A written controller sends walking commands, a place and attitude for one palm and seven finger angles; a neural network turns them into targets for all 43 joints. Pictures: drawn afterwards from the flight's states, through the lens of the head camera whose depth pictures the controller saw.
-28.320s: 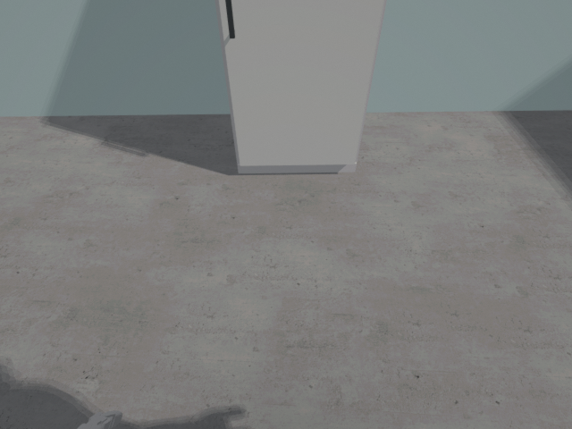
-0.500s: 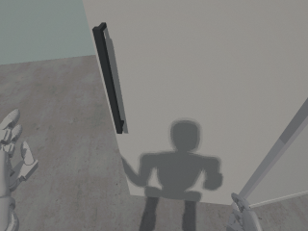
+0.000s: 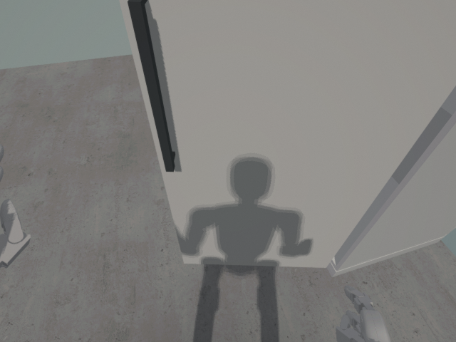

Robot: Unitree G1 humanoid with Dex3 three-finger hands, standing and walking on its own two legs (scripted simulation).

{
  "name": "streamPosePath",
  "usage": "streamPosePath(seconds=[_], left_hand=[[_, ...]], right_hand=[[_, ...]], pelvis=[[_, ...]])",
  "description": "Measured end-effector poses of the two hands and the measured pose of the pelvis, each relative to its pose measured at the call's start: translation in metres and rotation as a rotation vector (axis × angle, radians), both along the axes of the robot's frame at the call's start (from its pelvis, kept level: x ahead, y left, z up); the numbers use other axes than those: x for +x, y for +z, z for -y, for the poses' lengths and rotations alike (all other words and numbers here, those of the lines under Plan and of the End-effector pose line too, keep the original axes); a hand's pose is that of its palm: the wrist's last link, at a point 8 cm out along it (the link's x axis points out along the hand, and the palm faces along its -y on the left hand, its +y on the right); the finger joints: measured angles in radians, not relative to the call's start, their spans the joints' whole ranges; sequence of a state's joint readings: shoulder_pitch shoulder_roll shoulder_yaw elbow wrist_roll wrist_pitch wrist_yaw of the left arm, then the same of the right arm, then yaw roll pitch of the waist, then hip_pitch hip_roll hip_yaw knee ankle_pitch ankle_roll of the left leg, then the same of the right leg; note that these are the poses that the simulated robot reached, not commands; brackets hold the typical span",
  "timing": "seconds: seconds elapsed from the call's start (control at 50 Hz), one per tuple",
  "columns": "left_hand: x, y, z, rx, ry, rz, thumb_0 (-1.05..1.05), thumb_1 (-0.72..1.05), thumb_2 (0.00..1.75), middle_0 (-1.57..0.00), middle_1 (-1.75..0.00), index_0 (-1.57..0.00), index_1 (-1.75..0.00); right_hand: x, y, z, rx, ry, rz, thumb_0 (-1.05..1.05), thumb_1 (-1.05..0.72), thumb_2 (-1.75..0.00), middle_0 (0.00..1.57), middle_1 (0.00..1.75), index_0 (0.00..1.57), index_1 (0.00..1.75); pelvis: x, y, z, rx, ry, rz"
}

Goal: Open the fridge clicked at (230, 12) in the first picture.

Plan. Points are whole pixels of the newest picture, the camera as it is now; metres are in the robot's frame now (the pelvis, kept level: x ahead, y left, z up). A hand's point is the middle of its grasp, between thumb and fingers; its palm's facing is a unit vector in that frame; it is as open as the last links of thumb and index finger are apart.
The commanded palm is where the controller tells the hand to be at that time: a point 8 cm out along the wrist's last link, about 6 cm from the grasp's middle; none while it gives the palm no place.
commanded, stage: step back with the hand held close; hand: left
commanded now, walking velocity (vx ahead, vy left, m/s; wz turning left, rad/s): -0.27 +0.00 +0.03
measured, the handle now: (159, 100) +0.50 +0.18 +0.17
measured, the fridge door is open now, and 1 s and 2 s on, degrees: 72 72 72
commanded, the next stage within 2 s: stop stepping back and stand still in 0.60 s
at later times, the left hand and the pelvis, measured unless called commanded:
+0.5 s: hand out of the picture +0.10 +0.27 +0.18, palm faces +0.56 -0.71 -0.43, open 7.4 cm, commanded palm +0.03 +0.30 +0.19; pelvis -0.09 -0.01 -0.02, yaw +4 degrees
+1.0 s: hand out of the picture -0.13 +0.30 +0.22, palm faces +0.77 -0.60 -0.21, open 7.4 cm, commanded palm -0.18 +0.29 +0.19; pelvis -0.28 -0.02 -0.06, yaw +7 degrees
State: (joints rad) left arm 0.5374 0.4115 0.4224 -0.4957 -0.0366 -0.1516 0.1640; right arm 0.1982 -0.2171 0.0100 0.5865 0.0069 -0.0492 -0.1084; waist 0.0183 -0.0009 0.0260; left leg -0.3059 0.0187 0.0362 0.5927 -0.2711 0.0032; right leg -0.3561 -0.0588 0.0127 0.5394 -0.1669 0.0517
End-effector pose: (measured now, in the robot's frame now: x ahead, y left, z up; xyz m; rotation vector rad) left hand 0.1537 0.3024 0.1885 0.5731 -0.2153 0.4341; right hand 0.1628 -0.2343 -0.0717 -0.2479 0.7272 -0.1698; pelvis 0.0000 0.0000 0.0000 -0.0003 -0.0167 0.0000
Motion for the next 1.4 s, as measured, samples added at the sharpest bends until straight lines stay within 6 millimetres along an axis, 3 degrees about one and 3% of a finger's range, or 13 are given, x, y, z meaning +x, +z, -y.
streamPosePath(seconds=[0.22,0.36,0.62,0.72,0.8,0.86,0.94,1.04,1.1,1.18,1.26,1.32,1.4], left_hand=[[-0.043,-0.010,0.005,-0.044,0.043,0.093,0.02,0.89,0.90,-0.21,-0.30,-0.21,-0.30],[-0.066,-0.001,0.006,0.016,0.008,0.143,0.02,0.89,0.90,-0.21,-0.30,-0.21,-0.30],[-0.142,-0.004,0.001,0.044,0.081,0.193,0.02,0.89,0.90,-0.21,-0.30,-0.21,-0.30],[-0.188,0.000,0.008,0.100,0.088,0.243,0.02,0.89,0.90,-0.21,-0.30,-0.21,-0.30],[-0.251,0.004,0.022,0.199,0.120,0.295,0.02,0.89,0.90,-0.21,-0.30,-0.21,-0.30],[-0.299,0.009,0.025,0.216,0.161,0.317,0.02,0.89,0.90,-0.22,-0.31,-0.21,-0.30],[-0.335,0.021,0.004,0.170,0.166,0.438,0.01,0.88,0.90,-0.22,-0.31,-0.22,-0.30],[-0.335,0.020,-0.025,-0.035,0.211,0.466,0.01,0.89,0.90,-0.21,-0.30,-0.21,-0.30],[-0.333,0.008,-0.006,-0.158,0.154,0.339,0.01,0.90,0.90,-0.20,-0.30,-0.20,-0.30],[-0.351,0.001,0.052,-0.195,-0.019,0.178,0.02,0.90,0.90,-0.20,-0.30,-0.20,-0.30],[-0.382,0.012,0.095,-0.018,-0.182,0.138,0.02,0.89,0.90,-0.21,-0.30,-0.20,-0.30],[-0.399,0.033,0.096,0.093,-0.212,0.169,0.02,0.89,0.90,-0.22,-0.31,-0.21,-0.30],[-0.415,0.040,0.070,0.105,-0.103,0.164,0.01,0.88,0.90,-0.22,-0.31,-0.22,-0.30]], right_hand=[[-0.041,-0.008,0.000,-0.003,0.038,0.024,0.01,-0.90,-0.90,0.21,0.30,0.20,0.30],[-0.070,-0.008,0.004,-0.021,0.031,0.030,0.01,-0.90,-0.90,0.21,0.30,0.20,0.30],[-0.107,-0.016,0.005,-0.040,0.106,0.039,0.01,-0.90,-0.90,0.21,0.30,0.20,0.30],[-0.117,-0.027,0.000,-0.035,0.179,0.061,0.01,-0.90,-0.90,0.21,0.30,0.20,0.30],[-0.124,-0.043,-0.005,-0.009,0.252,0.084,0.01,-0.90,-0.90,0.21,0.30,0.20,0.30],[-0.139,-0.050,-0.008,-0.033,0.290,0.056,0.01,-0.90,-0.90,0.21,0.30,0.20,0.30],[-0.181,-0.038,-0.014,-0.028,0.243,0.121,0.01,-0.90,-0.90,0.21,0.30,0.20,0.30],[-0.265,-0.023,-0.013,0.072,0.170,0.132,0.01,-0.90,-0.90,0.21,0.30,0.20,0.30],[-0.322,-0.009,-0.003,0.097,0.126,0.060,0.01,-0.90,-0.90,0.21,0.30,0.20,0.30],[-0.385,0.010,0.025,0.051,0.058,-0.018,0.01,-0.90,-0.90,0.21,0.30,0.20,0.30],[-0.427,0.003,0.066,-0.004,-0.016,-0.025,0.01,-0.89,-0.90,0.21,0.30,0.21,0.30],[-0.460,0.000,0.092,-0.042,-0.081,-0.095,0.01,-0.90,-0.90,0.21,0.30,0.20,0.30],[-0.494,0.002,0.114,-0.054,-0.169,-0.110,0.01,-0.90,-0.90,0.21,0.30,0.20,0.30]], pelvis=[[-0.040,-0.008,0.003,-0.006,0.016,0.004],[-0.064,-0.012,0.005,-0.011,0.036,0.017],[-0.118,-0.022,0.012,-0.010,0.111,0.044],[-0.151,-0.037,0.025,-0.017,0.206,0.069],[-0.176,-0.057,0.038,0.005,0.290,0.103],[-0.202,-0.062,0.032,0.053,0.235,0.105],[-0.244,-0.063,0.019,0.022,0.139,0.082],[-0.293,-0.040,0.026,-0.003,0.116,0.112],[-0.316,-0.014,0.034,-0.027,0.098,0.072],[-0.347,0.010,0.050,-0.041,0.057,0.018],[-0.387,-0.003,0.068,-0.001,-0.010,-0.024],[-0.407,0.001,0.072,-0.024,-0.001,0.009],[-0.416,0.008,0.072,-0.005,-0.030,0.013]])
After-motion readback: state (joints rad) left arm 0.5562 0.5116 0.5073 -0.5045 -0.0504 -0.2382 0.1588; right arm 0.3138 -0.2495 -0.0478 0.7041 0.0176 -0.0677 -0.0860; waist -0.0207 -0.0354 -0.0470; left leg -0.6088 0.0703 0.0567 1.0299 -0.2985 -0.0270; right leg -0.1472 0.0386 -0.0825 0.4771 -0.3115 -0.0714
